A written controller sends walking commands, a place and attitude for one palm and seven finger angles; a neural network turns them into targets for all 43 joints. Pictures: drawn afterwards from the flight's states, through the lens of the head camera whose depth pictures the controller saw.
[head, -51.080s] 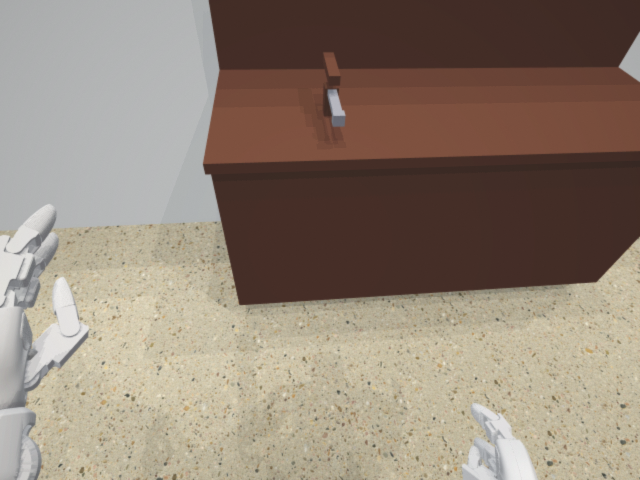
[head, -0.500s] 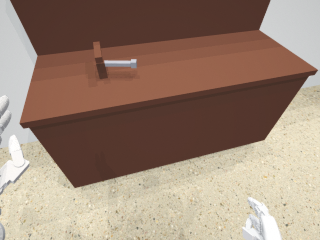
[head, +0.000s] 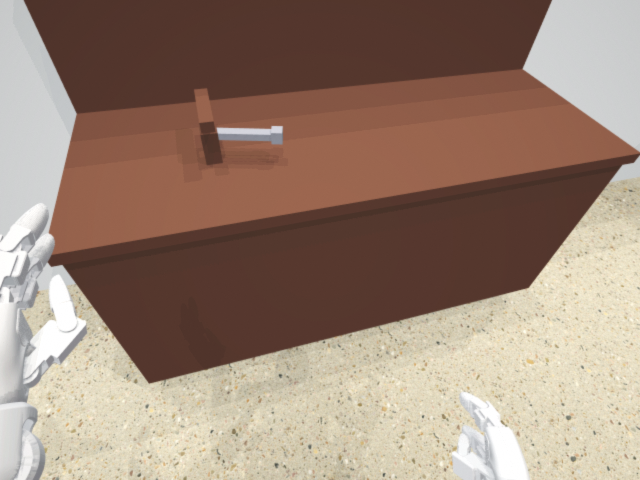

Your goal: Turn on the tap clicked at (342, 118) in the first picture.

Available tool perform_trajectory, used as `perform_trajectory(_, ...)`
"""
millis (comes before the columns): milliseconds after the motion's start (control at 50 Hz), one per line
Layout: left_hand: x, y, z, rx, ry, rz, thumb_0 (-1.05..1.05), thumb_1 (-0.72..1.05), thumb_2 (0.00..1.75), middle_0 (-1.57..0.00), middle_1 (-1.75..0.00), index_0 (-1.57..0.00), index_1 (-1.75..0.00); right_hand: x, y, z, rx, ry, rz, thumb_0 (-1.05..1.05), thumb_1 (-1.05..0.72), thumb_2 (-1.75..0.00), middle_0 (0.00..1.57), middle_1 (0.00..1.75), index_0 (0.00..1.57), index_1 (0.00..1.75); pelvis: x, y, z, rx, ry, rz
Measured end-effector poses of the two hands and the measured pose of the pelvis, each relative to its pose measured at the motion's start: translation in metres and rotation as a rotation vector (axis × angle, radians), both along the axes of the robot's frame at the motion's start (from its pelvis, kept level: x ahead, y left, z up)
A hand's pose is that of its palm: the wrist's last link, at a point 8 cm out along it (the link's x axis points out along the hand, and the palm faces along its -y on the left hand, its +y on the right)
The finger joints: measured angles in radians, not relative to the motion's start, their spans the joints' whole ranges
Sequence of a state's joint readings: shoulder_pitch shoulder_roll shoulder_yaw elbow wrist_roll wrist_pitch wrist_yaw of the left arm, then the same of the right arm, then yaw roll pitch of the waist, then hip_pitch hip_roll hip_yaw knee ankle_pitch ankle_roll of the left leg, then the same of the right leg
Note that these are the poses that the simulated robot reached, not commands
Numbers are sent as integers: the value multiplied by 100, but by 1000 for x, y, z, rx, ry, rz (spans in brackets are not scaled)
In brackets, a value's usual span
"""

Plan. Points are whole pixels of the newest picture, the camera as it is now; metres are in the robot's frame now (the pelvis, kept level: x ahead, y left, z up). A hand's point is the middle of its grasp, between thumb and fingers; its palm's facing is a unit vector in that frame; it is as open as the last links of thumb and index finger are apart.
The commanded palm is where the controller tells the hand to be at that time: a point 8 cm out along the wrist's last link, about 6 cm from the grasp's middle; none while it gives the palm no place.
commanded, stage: stop stepping back and stand still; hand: left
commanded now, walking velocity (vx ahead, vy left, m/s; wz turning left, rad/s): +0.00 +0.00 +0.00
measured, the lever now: (277, 135) +0.77 +0.16 +0.00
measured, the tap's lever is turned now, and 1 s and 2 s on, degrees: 75 75 75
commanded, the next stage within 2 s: stand and check the lever's angle in 0.06 s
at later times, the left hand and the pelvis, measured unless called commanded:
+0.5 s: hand (101, 326) +0.21 +0.23 +0.15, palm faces +0.41 -0.85 -0.34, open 7.4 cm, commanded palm +0.16 +0.27 +0.17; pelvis +0.00 -0.01 +0.00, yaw +0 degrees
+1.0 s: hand (102, 319) +0.22 +0.23 +0.16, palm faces +0.41 -0.84 -0.35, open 7.4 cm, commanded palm +0.17 +0.27 +0.17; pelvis +0.01 -0.01 +0.00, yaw +0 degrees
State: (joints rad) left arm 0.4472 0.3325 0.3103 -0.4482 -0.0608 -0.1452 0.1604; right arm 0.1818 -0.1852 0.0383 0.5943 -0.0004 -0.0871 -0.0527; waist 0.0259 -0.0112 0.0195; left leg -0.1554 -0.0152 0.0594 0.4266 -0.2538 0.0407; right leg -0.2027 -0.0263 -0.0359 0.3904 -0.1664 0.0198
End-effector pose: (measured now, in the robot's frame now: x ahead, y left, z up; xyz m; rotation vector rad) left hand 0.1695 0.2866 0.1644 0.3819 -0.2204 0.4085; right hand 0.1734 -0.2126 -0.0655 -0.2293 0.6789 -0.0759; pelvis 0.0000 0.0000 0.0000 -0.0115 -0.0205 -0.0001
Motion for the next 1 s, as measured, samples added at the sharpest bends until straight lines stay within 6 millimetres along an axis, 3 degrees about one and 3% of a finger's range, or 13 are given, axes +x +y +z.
perform_trajectory(80,5,-5,-5,-19,12,-12,1,89,90,-21,-30,-21,-30,-3,-6,-2,-22,21,-8,1,-90,-90,20,30,21,30,1,-1,0,1,1,0)
perform_trajectory(260,7,-12,11,41,-17,-38,1,89,90,-21,-30,-21,-30,-1,-20,-1,-25,18,-38,1,-90,-90,20,30,21,30,4,-6,1,-3,8,2)
perform_trajectory(400,4,-14,1,18,37,-9,1,89,90,-21,-30,-21,-30,2,-26,-2,-22,13,-45,1,-90,-90,20,30,21,30,5,-10,1,-4,13,1)
perform_trajectory(1000,7,-19,5,19,33,-5,1,89,90,-21,-30,-21,-30,5,-27,-3,-24,21,-35,1,-90,-90,20,30,21,30,7,-14,2,-3,14,7)
